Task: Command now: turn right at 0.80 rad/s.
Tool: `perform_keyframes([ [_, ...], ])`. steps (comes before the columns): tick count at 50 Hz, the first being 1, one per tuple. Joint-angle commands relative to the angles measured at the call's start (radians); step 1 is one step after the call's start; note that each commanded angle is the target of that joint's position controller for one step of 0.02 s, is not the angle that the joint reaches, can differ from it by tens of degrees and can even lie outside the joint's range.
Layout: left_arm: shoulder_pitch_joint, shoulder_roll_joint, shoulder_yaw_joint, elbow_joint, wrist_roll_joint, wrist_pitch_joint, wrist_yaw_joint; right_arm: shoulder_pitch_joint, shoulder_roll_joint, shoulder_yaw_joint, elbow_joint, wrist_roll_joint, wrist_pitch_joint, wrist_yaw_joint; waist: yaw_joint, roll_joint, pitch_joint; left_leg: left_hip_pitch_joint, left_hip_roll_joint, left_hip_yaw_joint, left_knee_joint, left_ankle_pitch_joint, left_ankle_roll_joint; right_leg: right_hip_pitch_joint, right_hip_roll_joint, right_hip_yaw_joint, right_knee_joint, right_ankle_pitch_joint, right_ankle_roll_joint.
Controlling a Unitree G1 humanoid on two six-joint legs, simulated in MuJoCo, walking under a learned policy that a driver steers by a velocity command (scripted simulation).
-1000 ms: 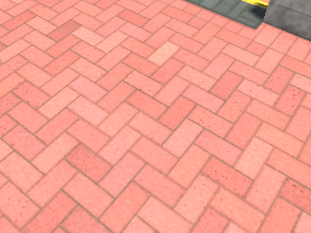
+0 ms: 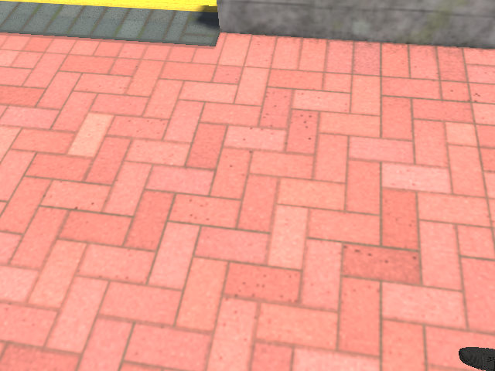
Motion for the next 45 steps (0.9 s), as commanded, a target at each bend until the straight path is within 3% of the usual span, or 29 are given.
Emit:
perform_keyframes([
  [1, -0.063, 0.150, 0.037, -0.088, -0.005, -0.006, -0.001, 0.035, -0.112, -0.036, -0.052, 0.002, -0.031, 0.011, -0.030, -0.205, -0.164, 0.114, 0.020, 0.032, -0.200, 0.107, 0.026, 0.139, -0.212, 0.242, -0.019, 0.414, -0.105],
  [2, -0.053, 0.127, 0.027, -0.087, -0.005, -0.007, -0.001, 0.054, -0.118, -0.040, -0.043, -0.003, -0.032, 0.012, -0.030, -0.175, -0.170, 0.216, 0.061, 0.027, -0.290, 0.235, 0.045, 0.095, -0.177, 0.214, 0.021, 0.302, -0.076],
  [3, 0.031, 0.069, 0.008, -0.073, 0.015, -0.006, -0.006, 0.039, -0.157, -0.043, -0.061, -0.017, -0.026, 0.009, 0.014, 0.004, -0.212, 0.340, 0.241, -0.149, -0.309, 0.338, 0.119, 0.011, -0.091, 0.114, 0.183, -0.050, -0.032],
  [4, 0.067, 0.072, 0.008, -0.090, 0.013, -0.012, -0.005, 0.033, -0.205, -0.046, -0.065, -0.046, -0.016, 0.008, 0.052, 0.243, -0.138, 0.360, 0.409, -0.391, -0.327, 0.538, 0.290, -0.201, 0.066, -0.037, 0.370, -0.448, 0.029],
  [5, 0.089, 0.158, 0.030, -0.077, 0.027, -0.023, -0.005, 0.042, -0.177, -0.042, -0.069, -0.041, -0.020, 0.008, 0.046, 0.231, -0.127, 0.303, 0.505, -0.507, -0.337, 0.490, 0.391, -0.256, -0.010, -0.076, 0.590, -0.435, 0.082],
  [6, 0.060, 0.200, 0.044, -0.053, 0.019, -0.023, -0.006, 0.018, -0.128, -0.026, -0.082, -0.028, -0.020, 0.003, 0.032, 0.146, -0.102, 0.265, 0.452, -0.388, -0.316, 0.427, 0.375, -0.257, -0.049, -0.097, 0.670, -0.349, 0.100],
  [8, 0.027, 0.157, 0.033, -0.033, 0.021, -0.012, -0.004, 0.010, -0.097, -0.009, -0.079, -0.007, -0.005, -0.009, 0.012, 0.086, -0.082, 0.247, 0.339, -0.234, -0.307, 0.315, 0.301, -0.257, -0.061, -0.124, 0.710, -0.244, 0.123],
  [11, -0.009, 0.074, -0.001, -0.043, 0.011, -0.019, -0.012, 0.065, -0.106, -0.002, -0.053, -0.013, 0.011, -0.020, -0.019, 0.122, -0.083, 0.283, 0.278, -0.121, -0.312, 0.389, 0.296, -0.241, -0.068, -0.198, 0.599, -0.204, 0.133],
  [17, -0.015, 0.040, -0.024, -0.019, 0.011, -0.029, -0.017, 0.108, -0.144, -0.005, -0.030, -0.005, 0.031, -0.011, -0.052, 0.200, -0.127, 0.306, 0.293, -0.091, -0.282, 0.434, 0.309, -0.033, -0.125, -0.301, 0.147, -0.169, 0.127],
  [19, 0.044, 0.029, -0.024, 0.018, 0.014, -0.031, -0.021, 0.103, -0.131, 0.006, -0.021, 0.009, 0.035, -0.009, -0.015, 0.176, -0.124, 0.268, 0.281, -0.075, -0.243, 0.436, 0.282, 0.090, -0.113, -0.326, -0.098, 0.010, 0.098],
  [20, 0.052, 0.035, -0.024, 0.025, 0.021, -0.033, -0.022, 0.138, -0.115, 0.013, -0.007, 0.015, 0.029, -0.007, -0.013, 0.149, -0.118, 0.227, 0.264, -0.062, -0.232, 0.399, 0.242, 0.167, -0.117, -0.311, -0.205, 0.104, 0.070],
  [21, 0.053, 0.076, -0.020, 0.012, 0.032, -0.033, -0.016, 0.171, -0.097, 0.022, 0.000, 0.001, 0.017, -0.002, -0.028, 0.074, -0.142, 0.148, 0.240, -0.035, -0.196, 0.295, 0.173, 0.272, -0.202, -0.217, -0.187, 0.231, 0.034],
  [22, 0.025, 0.148, -0.007, 0.005, 0.049, -0.028, -0.010, 0.198, -0.044, 0.039, -0.011, -0.030, -0.002, 0.007, -0.080, -0.143, -0.153, 0.081, 0.140, 0.078, -0.130, 0.095, 0.098, 0.276, -0.326, -0.090, -0.131, 0.390, -0.045],
  [23, -0.008, 0.064, -0.028, 0.007, 0.057, -0.034, -0.021, 0.150, -0.041, 0.043, -0.013, -0.036, -0.005, 0.004, -0.057, -0.172, -0.145, 0.170, 0.137, 0.105, -0.166, -0.005, 0.052, 0.133, -0.356, -0.076, -0.148, 0.281, -0.107],
  [24, 0.008, 0.026, -0.036, 0.014, 0.050, -0.041, -0.027, 0.132, -0.056, 0.041, -0.003, -0.034, -0.005, 0.004, -0.031, -0.147, -0.145, 0.181, 0.102, 0.151, -0.132, -0.012, 0.032, 0.141, -0.295, -0.101, -0.180, -0.062, -0.092],
  [25, 0.094, 0.100, -0.011, 0.037, 0.039, -0.042, -0.028, 0.092, -0.079, 0.031, -0.007, -0.015, -0.006, 0.004, 0.029, -0.181, -0.103, 0.077, 0.047, 0.219, -0.007, -0.108, 0.027, 0.161, -0.297, -0.040, -0.240, -0.387, -0.105],
  [27, 0.203, 0.159, 0.001, 0.072, 0.029, -0.066, -0.025, -0.012, -0.117, 0.014, -0.060, 0.025, -0.016, 0.007, 0.091, -0.255, 0.084, -0.201, 0.100, 0.159, 0.217, -0.228, 0.061, 0.141, -0.439, 0.214, -0.392, -0.616, -0.199],
  [29, 0.220, 0.109, -0.013, 0.082, 0.019, -0.105, -0.019, 0.009, -0.103, 0.011, -0.065, 0.042, -0.048, 0.022, 0.066, -0.219, 0.126, -0.403, 0.167, 0.096, 0.320, -0.162, 0.111, 0.261, -0.466, 0.249, -0.401, -0.522, -0.217],
  [32, 0.206, 0.082, -0.017, 0.068, 0.013, -0.124, -0.021, 0.005, -0.070, 0.022, -0.058, 0.018, -0.086, 0.044, 0.061, -0.137, 0.038, -0.351, 0.176, 0.130, 0.196, -0.016, 0.118, 0.314, -0.404, 0.097, -0.388, -0.304, -0.177],
  [34, 0.187, 0.103, -0.010, 0.057, 0.007, -0.127, -0.027, -0.010, -0.042, 0.036, -0.061, 0.013, -0.090, 0.055, 0.056, -0.156, 0.018, -0.195, 0.148, 0.171, 0.070, 0.042, 0.097, 0.215, -0.358, -0.010, -0.388, -0.215, -0.162],
  [35, 0.197, 0.138, 0.001, 0.097, 0.071, -0.125, -0.048, -0.007, -0.044, 0.037, -0.057, -0.077, -0.030, 0.084, 0.041, -0.196, 0.001, -0.088, 0.101, 0.243, 0.028, 0.014, 0.089, 0.150, -0.299, -0.101, -0.403, -0.230, -0.142],
  [38, 0.188, 0.127, 0.004, 0.103, 0.062, -0.133, -0.061, 0.020, -0.078, 0.031, -0.064, -0.037, 0.015, 0.095, 0.024, -0.206, 0.034, 0.101, 0.104, 0.261, -0.019, 0.069, 0.120, 0.019, -0.358, -0.160, -0.438, -0.266, -0.123],
  [39, 0.180, 0.122, 0.003, 0.109, 0.064, -0.133, -0.059, 0.063, -0.084, 0.029, -0.049, -0.038, 0.014, 0.089, -0.007, -0.168, 0.046, 0.157, 0.097, 0.257, -0.052, 0.078, 0.136, 0.006, -0.362, -0.196, -0.395, -0.194, -0.108],
  [40, 0.162, 0.124, 0.003, 0.095, -0.023, -0.134, -0.047, 0.139, -0.085, 0.027, -0.030, 0.052, -0.019, 0.059, -0.051, -0.088, 0.046, 0.190, 0.109, 0.218, -0.069, 0.112, 0.164, 0.019, -0.377, -0.215, -0.284, 0.007, -0.102],
  [41, 0.159, 0.109, -0.005, 0.097, -0.010, -0.130, -0.038, 0.267, -0.114, 0.013, 0.008, 0.057, -0.033, 0.044, -0.110, -0.036, -0.043, 0.306, 0.077, 0.225, -0.115, 0.095, 0.189, 0.047, -0.338, -0.284, -0.088, 0.248, -0.067],
  [42, 0.151, 0.071, -0.018, 0.060, 0.029, -0.129, -0.026, 0.394, -0.203, -0.015, 0.031, 0.040, -0.041, 0.034, -0.146, 0.104, -0.129, 0.472, 0.188, 0.033, -0.173, 0.098, 0.226, -0.065, -0.260, -0.379, 0.258, 0.248, 0.006],
  [43, 0.183, 0.004, -0.041, -0.018, 0.051, -0.150, -0.017, 0.424, -0.343, -0.041, 0.014, 0.015, -0.051, 0.040, -0.093, 0.394, -0.206, 0.678, 0.395, -0.551, -0.346, -0.028, 0.397, -0.416, -0.063, -0.348, 0.606, -0.228, 0.095],
  [44, 0.174, 0.067, -0.031, -0.004, 0.019, -0.173, -0.021, 0.373, -0.264, -0.023, -0.014, 0.012, -0.058, 0.044, -0.092, 0.265, -0.186, 0.691, 0.438, -0.643, -0.417, -0.057, 0.422, -0.537, -0.107, -0.223, 0.736, -0.274, 0.088],
  [45, 0.109, 0.112, -0.022, -0.013, -0.002, -0.187, -0.032, 0.320, -0.216, -0.012, -0.035, 0.004, -0.060, 0.041, -0.084, 0.175, -0.100, 0.618, 0.416, -0.521, -0.389, 0.071, 0.404, -0.577, -0.148, -0.221, 0.749, -0.203, 0.062],
])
